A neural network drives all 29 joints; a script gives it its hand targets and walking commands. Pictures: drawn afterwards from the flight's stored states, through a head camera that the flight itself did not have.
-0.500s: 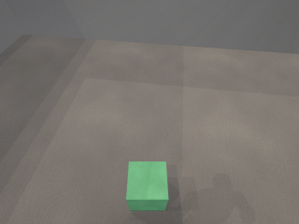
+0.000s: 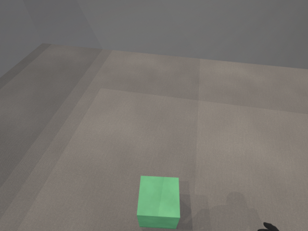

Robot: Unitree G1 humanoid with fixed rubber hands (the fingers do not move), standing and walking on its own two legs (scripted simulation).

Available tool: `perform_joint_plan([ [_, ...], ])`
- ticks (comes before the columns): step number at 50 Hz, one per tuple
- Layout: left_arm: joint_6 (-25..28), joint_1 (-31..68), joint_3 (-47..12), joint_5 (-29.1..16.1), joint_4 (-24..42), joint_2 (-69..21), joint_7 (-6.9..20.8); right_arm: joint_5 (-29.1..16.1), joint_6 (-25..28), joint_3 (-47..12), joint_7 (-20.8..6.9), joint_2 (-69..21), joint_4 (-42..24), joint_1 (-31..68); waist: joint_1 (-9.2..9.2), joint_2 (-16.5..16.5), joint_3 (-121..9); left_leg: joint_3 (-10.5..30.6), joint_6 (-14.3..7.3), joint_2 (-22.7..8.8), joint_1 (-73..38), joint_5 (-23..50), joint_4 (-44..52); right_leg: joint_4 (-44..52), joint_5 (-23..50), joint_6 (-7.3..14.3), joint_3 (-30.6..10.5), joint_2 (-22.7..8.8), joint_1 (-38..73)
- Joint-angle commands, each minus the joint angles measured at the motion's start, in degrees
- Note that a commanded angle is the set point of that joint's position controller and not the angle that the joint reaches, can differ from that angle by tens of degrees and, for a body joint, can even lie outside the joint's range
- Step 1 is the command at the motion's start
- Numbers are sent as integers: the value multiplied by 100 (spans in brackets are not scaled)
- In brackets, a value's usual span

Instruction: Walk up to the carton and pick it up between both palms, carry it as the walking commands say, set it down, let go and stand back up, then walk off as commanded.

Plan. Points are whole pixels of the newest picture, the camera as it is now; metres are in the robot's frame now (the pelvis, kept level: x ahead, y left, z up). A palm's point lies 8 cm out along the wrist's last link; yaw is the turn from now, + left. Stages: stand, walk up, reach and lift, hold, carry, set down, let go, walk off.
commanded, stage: walk up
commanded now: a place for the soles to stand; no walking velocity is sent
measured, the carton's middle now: (158, 202) +0.41 +0.01 -0.65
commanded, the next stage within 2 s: stand in 0.64 s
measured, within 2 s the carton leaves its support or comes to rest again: neither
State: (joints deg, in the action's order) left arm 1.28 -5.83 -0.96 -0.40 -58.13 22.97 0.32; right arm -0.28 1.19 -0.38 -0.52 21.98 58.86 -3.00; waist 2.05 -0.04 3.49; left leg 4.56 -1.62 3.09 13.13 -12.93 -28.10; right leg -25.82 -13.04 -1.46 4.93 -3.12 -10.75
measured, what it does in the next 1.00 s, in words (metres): stands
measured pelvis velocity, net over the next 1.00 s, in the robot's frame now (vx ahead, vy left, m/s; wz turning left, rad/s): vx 0.00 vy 0.01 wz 0.02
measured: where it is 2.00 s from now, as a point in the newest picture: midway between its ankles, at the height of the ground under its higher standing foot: outside the picture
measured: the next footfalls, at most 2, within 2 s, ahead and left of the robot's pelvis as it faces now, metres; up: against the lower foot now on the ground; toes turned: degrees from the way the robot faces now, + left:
none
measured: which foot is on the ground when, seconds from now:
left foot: down 0.00-1.00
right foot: down 0.00-1.00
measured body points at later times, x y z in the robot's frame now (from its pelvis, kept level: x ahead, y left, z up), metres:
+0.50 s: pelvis -0.01 +0.02 -0.01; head +0.01 +0.02 +0.44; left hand +0.09 +0.35 -0.12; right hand +0.07 -0.31 -0.13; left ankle +0.02 +0.10 -0.74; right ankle +0.01 -0.13 -0.74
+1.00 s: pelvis +0.00 +0.01 +0.01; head +0.00 +0.01 +0.46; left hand +0.08 +0.32 -0.11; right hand +0.13 -0.28 -0.12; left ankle +0.02 +0.10 -0.74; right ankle -0.02 -0.10 -0.74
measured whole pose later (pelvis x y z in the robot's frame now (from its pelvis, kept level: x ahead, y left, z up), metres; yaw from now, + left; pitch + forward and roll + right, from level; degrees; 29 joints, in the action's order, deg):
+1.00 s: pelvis +0.00 +0.01 +0.01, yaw +1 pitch -2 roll +0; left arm 1.7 -6.9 -0.9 0.1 -61.7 21.0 -0.1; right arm 0.6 0.6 -0.1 -0.9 20.7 61.3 -3.4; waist 1.4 -1.1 1.7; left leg 3.0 -2.5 4.0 9.1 -8.9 -20.2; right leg -20.2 -13.1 0.5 0.4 0.4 -5.2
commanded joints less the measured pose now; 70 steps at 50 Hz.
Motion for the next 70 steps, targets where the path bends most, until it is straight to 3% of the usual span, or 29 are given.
perform_joint_plan([
  [1, 109, 321, 289, 18, 126, 1066, -64, 0, 82, 269, 58, 1099, -97, 347, -29, 20, -583, 769, -77, -753, -115, 1286, 644, 619, 454, 343, -659, -559, 500],
  [4, 97, 397, 300, 29, 59, 1080, -61, 13, 60, 267, 44, 1133, -24, 370, -60, -24, -483, 769, -54, -749, -92, 955, 795, 739, 103, 357, -698, -558, 421],
  [6, 101, 439, 324, 37, 27, 1106, -51, 30, 53, 268, 40, 1130, 60, 345, -58, 129, -463, 708, -46, -706, -86, 917, 763, 861, 70, 355, -733, -606, 441],
  [10, 98, 462, 327, 38, -24, 1112, -36, 54, 57, 269, 42, 1171, 130, 298, -60, -60, -568, 721, -15, -741, -112, 763, 887, 843, 16, 374, -729, -600, 524],
  [12, 130, 305, 441, 64, 38, 1364, -126, 114, -68, 381, -21, 1276, 3, 260, -29, -225, -511, 592, -73, -584, 111, 1056, 553, 693, 362, 475, -758, -716, 673],
  [14, 117, 211, 483, 78, 39, 1472, -155, 104, -123, 388, -37, 1171, -67, 199, -45, 78, -539, 327, -34, -388, 180, 880, 127, 827, 579, 711, -997, -1029, 734],
  [16, 92, 422, 546, 95, 203, 1566, -165, 130, -200, 399, -78, 1093, -89, -27, -149, 511, -431, 122, -8, -244, 252, -96, -475, 905, 573, 1071, -1218, -1499, 496],
  [18, 65, 690, 553, 104, 383, 1564, -180, 180, -269, 451, -116, 1095, -81, -400, -302, 893, -402, 97, -38, -283, 17, -702, -765, 857, 289, 1240, -1261, -1690, 10],
  [19, 46, 781, 551, 101, 476, 1495, -180, 206, -270, 476, -138, 1155, -106, -531, -382, 724, -401, 154, -58, -370, -143, -677, -638, 626, 204, 1216, -1110, -1622, -230],
  [20, 22, 747, 511, 100, 492, 1397, -177, 216, -261, 508, -147, 1200, -106, -547, -396, 645, -362, 293, -96, -411, -231, -399, -356, 378, -9, 1025, -904, -1382, -403],
  [21, 1, 642, 482, 99, 489, 1282, -177, 236, -242, 544, -148, 1309, -155, -431, -360, 207, -280, 764, -139, -658, -47, 181, 279, -81, -266, 725, -566, -944, -403],
  [22, -24, 455, 454, 52, 449, 1129, -174, 242, -212, 576, -142, 1478, -244, -131, -187, -511, -198, 1534, -329, -1112, 235, 491, 1014, -701, -757, 380, -84, -282, -350],
  [23, -73, 281, 420, -13, 399, 1021, -172, 209, -200, 570, -139, 1581, -380, 115, -108, -762, -154, 1998, -598, -1304, 231, 260, 1295, -1002, -1202, 246, -81, 171, -469],
  [24, -134, 168, 460, -44, 345, 1077, -168, 224, -197, 587, -117, 1611, -430, 81, -131, -775, -166, 2057, -715, -1381, 321, -286, 1421, -1274, -1605, 244, -245, 228, -444],
  [25, -170, 104, 481, -33, 337, 1136, -160, 273, -195, 617, -85, 1651, -453, 35, -186, -873, -54, 2161, -809, -1444, 468, -423, 1487, -1671, -1799, 263, -404, 241, -483],
  [26, -174, 96, 487, -23, 330, 1137, -160, 297, -192, 623, -58, 1539, -478, -22, -228, -717, 21, 2154, -771, -1429, 258, -280, 1483, -1879, -1799, 294, -547, 229, -740],
  [28, -146, -87, 482, -60, 284, 1167, -167, 276, -167, 573, 4, 1406, -514, -84, -169, -803, -273, 1689, -645, -1270, -245, 548, 1212, -1780, -1498, 324, -740, 218, -875],
  [30, -71, -267, 464, -53, 247, 1102, -193, 233, -160, 527, 30, 1248, -565, -97, -69, -938, -632, 1230, -684, -1116, -651, 1264, 819, -1079, -1129, 318, -536, 181, -651],
  [32, -24, -455, 413, 9, 145, 901, -176, 119, -156, 418, 28, 1060, -559, -74, 58, -588, -1072, 987, -520, -1094, -818, 1138, 504, 319, -391, 346, -421, 234, 148],
  [33, 21, -415, 407, 63, 150, 912, -196, 43, -152, 366, 11, 937, -563, -68, 66, -360, -1206, 951, -368, -1090, -542, 1193, 430, 725, 248, 394, -723, 10, 734],
  [35, 104, 0, 438, 142, 294, 1250, -219, -7, -123, 326, 0, 914, -543, -168, -125, 246, -1096, 594, 10, -613, -225, 864, 270, 912, 628, 659, -1737, -738, 851],
  [36, 108, 282, 402, 124, 315, 1247, -202, -10, -107, 361, 12, 985, -487, -176, -265, 169, -868, 574, 47, -533, -351, 555, 400, 861, 689, 727, -1769, -846, 466],
  [38, 89, 610, 366, 111, 287, 1263, -137, 76, -89, 409, 21, 1100, -228, -291, -406, 400, -568, 657, 60, -628, -643, 109, 895, 812, -72, 633, -1432, -636, -120],
  [41, 113, 246, 256, 41, 123, 995, -111, 104, -5, 342, 10, 1117, -221, 160, -171, 145, -269, 801, -94, -771, -597, 527, 1010, 1002, -115, 373, -1195, -389, -61],
  [43, 152, 169, 271, 56, 9, 991, -111, 86, 28, 306, 20, 1028, -134, 159, -150, 177, -254, 695, -79, -738, -659, 959, 955, 1038, 350, 400, -1239, -433, 44],
  [49, 159, 155, 267, 42, -114, 979, -113, 80, 42, 292, 36, 1006, 58, 219, -157, 8, -443, 633, -29, -793, -706, 1012, 1129, 1108, 544, 387, -1216, -447, 336],
  [59, 147, 251, 287, 38, -131, 995, -132, 66, 69, 274, 79, 1023, 170, 280, -122, -113, -827, 464, -22, -912, -948, 1872, 1085, 1038, 1514, 357, -1152, -477, 848],
  [67, 89, 347, 284, 27, -140, 976, -133, 87, 51, 287, 87, 1060, 245, 238, -160, -123, -671, 465, -44, -955, -935, 1693, 1203, 1035, 1208, 358, -1144, -419, 743],
  [70, 89, 357, 286, 45, -157, 988, -129, 78, 55, 290, 92, 1059, 249, 243, -159, 30, -606, 457, -57, -946, -894, 1626, 1208, 1039, 1235, 367, -1164, -409, 738],
])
